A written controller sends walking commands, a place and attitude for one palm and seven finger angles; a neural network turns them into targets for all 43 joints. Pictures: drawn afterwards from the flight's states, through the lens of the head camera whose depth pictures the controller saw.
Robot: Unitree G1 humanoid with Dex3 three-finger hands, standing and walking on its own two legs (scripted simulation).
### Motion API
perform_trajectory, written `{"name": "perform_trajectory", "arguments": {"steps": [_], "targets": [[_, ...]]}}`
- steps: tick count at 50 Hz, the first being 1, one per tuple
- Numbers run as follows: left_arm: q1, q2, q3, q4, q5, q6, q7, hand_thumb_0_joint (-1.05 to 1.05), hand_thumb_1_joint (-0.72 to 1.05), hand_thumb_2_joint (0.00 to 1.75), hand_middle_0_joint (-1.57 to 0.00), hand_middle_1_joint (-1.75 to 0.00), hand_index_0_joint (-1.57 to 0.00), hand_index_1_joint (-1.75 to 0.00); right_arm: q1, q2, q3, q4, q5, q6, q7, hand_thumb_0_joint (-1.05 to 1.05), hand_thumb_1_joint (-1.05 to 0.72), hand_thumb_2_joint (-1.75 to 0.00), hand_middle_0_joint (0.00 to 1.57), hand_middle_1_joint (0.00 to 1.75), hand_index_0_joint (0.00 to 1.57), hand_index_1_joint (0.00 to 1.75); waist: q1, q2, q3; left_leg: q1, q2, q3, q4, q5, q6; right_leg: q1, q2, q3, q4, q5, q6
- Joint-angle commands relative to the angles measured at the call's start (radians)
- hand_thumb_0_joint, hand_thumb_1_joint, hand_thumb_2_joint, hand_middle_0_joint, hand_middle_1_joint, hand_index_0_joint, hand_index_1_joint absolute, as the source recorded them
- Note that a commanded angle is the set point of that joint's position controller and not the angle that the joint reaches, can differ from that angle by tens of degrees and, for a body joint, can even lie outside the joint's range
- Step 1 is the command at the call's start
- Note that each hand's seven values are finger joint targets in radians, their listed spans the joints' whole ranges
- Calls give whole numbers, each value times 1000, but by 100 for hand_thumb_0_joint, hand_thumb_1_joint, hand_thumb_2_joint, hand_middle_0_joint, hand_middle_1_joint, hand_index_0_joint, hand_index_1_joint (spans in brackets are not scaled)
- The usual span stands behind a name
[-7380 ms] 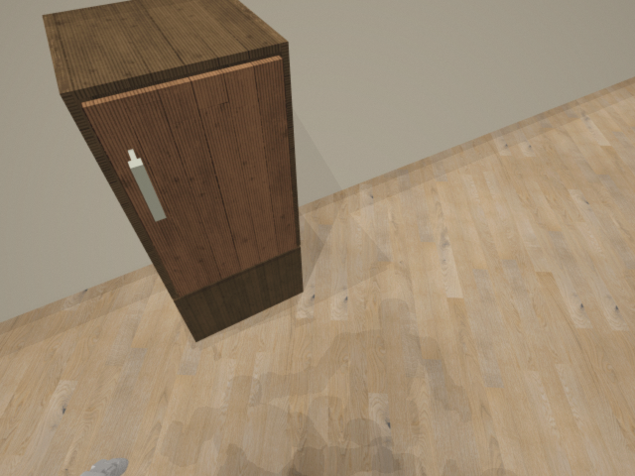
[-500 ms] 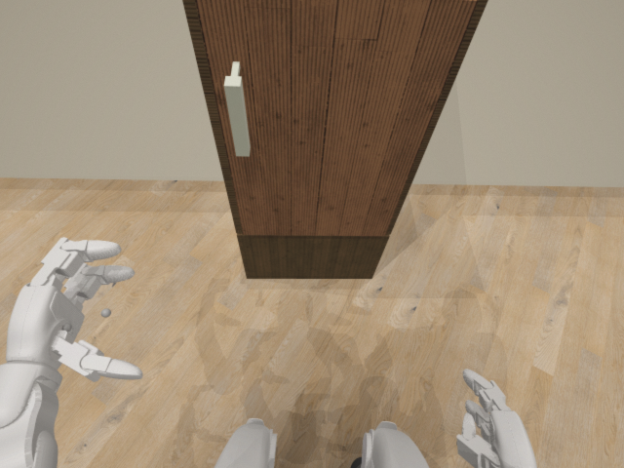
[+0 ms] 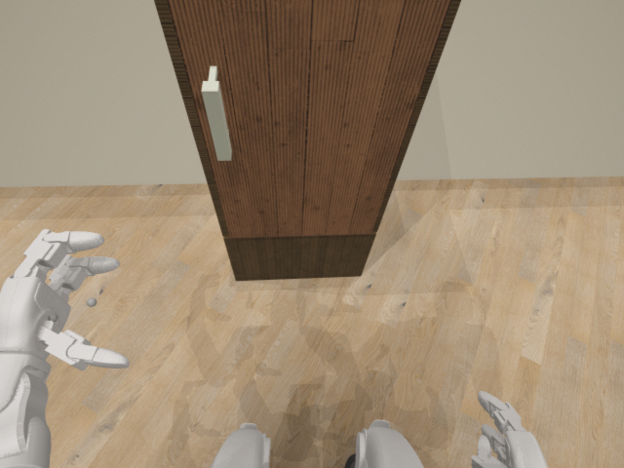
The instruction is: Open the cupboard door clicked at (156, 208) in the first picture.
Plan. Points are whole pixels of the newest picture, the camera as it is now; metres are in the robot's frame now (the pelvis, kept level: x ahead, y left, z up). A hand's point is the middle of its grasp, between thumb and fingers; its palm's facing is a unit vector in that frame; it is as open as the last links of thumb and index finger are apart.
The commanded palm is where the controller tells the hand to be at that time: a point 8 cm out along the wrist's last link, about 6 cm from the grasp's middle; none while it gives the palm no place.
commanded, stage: raise the hand with hooked fingers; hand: left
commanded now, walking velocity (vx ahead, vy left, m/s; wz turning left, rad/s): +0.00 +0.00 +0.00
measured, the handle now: (219, 115) +0.62 +0.18 +0.04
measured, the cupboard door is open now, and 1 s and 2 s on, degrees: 0 0 0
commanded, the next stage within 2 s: move the hooked fingers beside the handle in 0.16 s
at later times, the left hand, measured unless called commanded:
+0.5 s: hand (105, 280) +0.32 +0.27 +0.04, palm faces +0.09 -1.00 -0.03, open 14.0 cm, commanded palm +0.30 +0.31 +0.05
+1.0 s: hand (137, 220) +0.41 +0.25 +0.04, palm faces +0.11 -0.99 -0.03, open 14.0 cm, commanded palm +0.39 +0.30 +0.04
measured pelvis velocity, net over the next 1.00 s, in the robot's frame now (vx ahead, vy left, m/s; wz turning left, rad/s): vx -0.01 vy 0.00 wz -0.02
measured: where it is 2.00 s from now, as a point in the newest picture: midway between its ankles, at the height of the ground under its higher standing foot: outside the picture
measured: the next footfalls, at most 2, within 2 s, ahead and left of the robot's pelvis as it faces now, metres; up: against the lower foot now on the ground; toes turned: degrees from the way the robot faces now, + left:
none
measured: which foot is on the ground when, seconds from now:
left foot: down 0.00-1.00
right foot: down 0.00-1.00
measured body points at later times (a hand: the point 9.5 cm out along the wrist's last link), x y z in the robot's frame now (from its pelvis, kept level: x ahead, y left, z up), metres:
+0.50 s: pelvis -0.01 +0.00 -0.01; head +0.08 +0.02 +0.43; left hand +0.31 +0.32 +0.05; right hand +0.15 -0.25 -0.09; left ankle +0.00 +0.13 -0.66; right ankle +0.04 -0.13 -0.66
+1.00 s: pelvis -0.01 +0.00 -0.01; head +0.11 +0.02 +0.43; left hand +0.40 +0.31 +0.04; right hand +0.07 -0.27 -0.11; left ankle +0.00 +0.12 -0.66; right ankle +0.04 -0.13 -0.66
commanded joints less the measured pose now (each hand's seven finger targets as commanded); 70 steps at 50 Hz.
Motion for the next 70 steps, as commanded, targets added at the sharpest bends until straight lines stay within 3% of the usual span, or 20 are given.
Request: {"name": "perform_trajectory", "arguments": {"steps": [1, 4, 7, 11, 13, 16, 19, 22, 33, 36, 39, 41, 43, 45, 51, 59, 63, 67, 68, 70], "targets": [[-137, 247, 94, -197, -23, -72, -5, 0, -50, 30, -30, -120, -30, -120, -1, -144, -59, -133, 4, -44, -14, 0, -90, -90, 20, 30, 20, 30, 19, 79, -306, 111, -51, 14, -179, 332, 24, 270, 60, 26, -107, 204, -30], [-148, 240, 88, -189, -21, -72, -9, 0, -50, 30, -30, -120, -30, -120, -8, -141, -56, -130, 5, -41, -14, 0, -90, -90, 20, 30, 20, 30, 21, 105, -303, 114, -53, 14, -187, 322, 21, 267, 56, 25, -111, 198, -29], [-155, 238, 87, -156, -23, -62, -15, 0, -50, 30, -30, -120, -30, -120, -7, -145, -54, -133, 6, -36, -18, 0, -90, -90, 20, 30, 20, 30, 16, 61, -283, 97, -52, 13, -187, 288, 24, 259, 58, 26, -117, 166, -28], [-175, 237, 80, -167, -24, -63, -20, 0, -50, 30, -30, -120, -30, -120, -9, -145, -53, -139, 6, -39, -22, 0, -90, -90, 20, 30, 20, 30, 11, 61, -282, 96, -53, 12, -181, 274, 27, 251, 60, 28, -118, 153, -29], [-176, 240, 78, -178, -18, -67, -22, 0, -50, 30, -30, -120, -30, -120, -15, -142, -52, -139, 8, -40, -21, 0, -90, -90, 20, 30, 20, 30, 16, 96, -286, 105, -54, 12, -187, 266, 24, 251, 56, 31, -120, 145, -30], [-327, 253, 66, -157, -7, -74, -8, 0, -50, 30, -30, -120, -30, -120, -6, -146, -48, -115, 4, -44, -34, 0, -90, -90, 20, 30, 20, 30, -13, 65, -274, 83, -49, 4, -166, 235, 27, 211, 59, 34, -110, 113, -28], [-378, 249, 51, -97, 9, -70, -9, 0, -50, 30, -30, -120, -30, -120, -3, -147, -46, -99, 5, -46, -39, 0, -90, -90, 20, 30, 20, 30, -12, 94, -276, 88, -49, 3, -172, 230, 23, 199, 53, 34, -109, 109, -31], [-425, 261, 44, -69, 24, -55, -10, 0, -50, 30, -30, -120, -30, -120, 10, -147, -46, -92, 3, -43, -40, 0, -90, -90, 20, 30, 20, 30, -5, 107, -334, 102, -49, 7, -166, 267, 23, 222, 52, 38, -99, 149, -31], [-551, 324, 92, 72, 66, -51, 47, 0, -50, 30, -30, -120, -30, -120, 59, -151, -53, -72, -2, 3, -18, 0, -90, -90, 20, 30, 20, 30, -5, 74, -388, 84, -40, 17, -159, 339, 21, 254, 54, 41, -86, 238, -27], [-593, 291, 56, 87, 77, -59, 52, 0, -50, 30, -30, -120, -30, -120, 73, -151, -56, -67, -3, 16, -12, 0, -90, -90, 20, 30, 20, 30, -20, 94, -389, 100, -37, 15, -155, 368, 22, 226, 58, 36, -77, 256, -30], [-644, 320, 74, 143, 85, -64, 58, 0, -50, 30, -30, -120, -30, -120, 85, -157, -58, -52, -2, 33, -11, 0, -90, -90, 20, 30, 20, 30, -28, 57, -380, 65, -38, 21, -155, 327, 25, 237, 57, 45, -89, 237, -23], [-690, 352, 92, 146, 93, -76, 64, 0, -50, 30, -30, -120, -30, -120, 92, -158, -57, -46, -5, 41, -11, 0, -90, -90, 20, 30, 20, 30, -24, 97, -390, 63, -39, 22, -152, 339, 25, 242, 57, 48, -81, 248, -29], [-709, 379, 118, 181, 101, -84, 69, 0, -50, 30, -30, -120, -30, -120, 105, -157, -60, -35, -8, 51, -10, 0, -90, -90, 20, 30, 20, 30, -25, 80, -413, 60, -37, 26, -145, 354, 26, 257, 55, 52, -80, 272, -24], [-761, 363, 93, 228, 110, -90, 68, 0, -50, 30, -30, -120, -30, -120, 108, -157, -56, -25, -7, 59, -9, 0, -90, -90, 20, 30, 20, 30, -45, 68, -381, 43, -36, 27, -143, 317, 29, 230, 57, 53, -87, 242, -21], [-929, 367, 56, 328, 138, -108, 62, 0, -50, 30, -30, -120, -30, -120, 137, -164, -56, -2, -13, 80, -10, 0, -90, -90, 20, 30, 20, 30, -75, 103, -394, 59, -34, 13, -127, 314, 32, 168, 60, 48, -75, 221, -25], [-1066, 466, 105, 462, 180, -111, 86, 0, -50, 30, -30, -120, -30, -120, 171, -175, -49, 10, -27, 120, 0, 0, -90, -90, 20, 30, 20, 30, -89, 108, -445, 39, -31, 4, -98, 338, 34, 145, 59, 48, -54, 241, -20], [-1096, 497, 118, 476, 200, -116, 92, 0, -50, 30, -30, -120, -30, -120, 191, -177, -48, 6, -35, 139, 8, 0, -90, -90, 20, 30, 20, 30, -87, 147, -501, 72, -27, 0, -87, 402, 31, 142, 62, 45, -41, 282, -22], [-1183, 504, 102, 522, 209, -108, 92, 0, -50, 30, -30, -120, -30, -120, 207, -181, -42, 17, -37, 158, 10, 0, -90, -90, 20, 30, 20, 30, -122, 137, -478, 46, -22, -8, -79, 384, 35, 117, 65, 42, -42, 271, -19], [-1166, 528, 118, 549, 216, -104, 94, 0, -50, 30, -30, -120, -30, -120, 213, -187, -42, 14, -38, 163, 9, 0, -90, -90, 20, 30, 20, 30, -116, 127, -471, 42, -22, -11, -83, 379, 34, 112, 65, 40, -44, 258, -20], [-1231, 511, 93, 533, 223, -106, 97, 0, -50, 30, -30, -120, -30, -120, 219, -186, -42, 20, -42, 168, 12, 0, -90, -90, 20, 30, 20, 30, -132, 162, -489, 65, -21, -17, -77, 379, 33, 80, 65, 37, -43, 244, -20]]}}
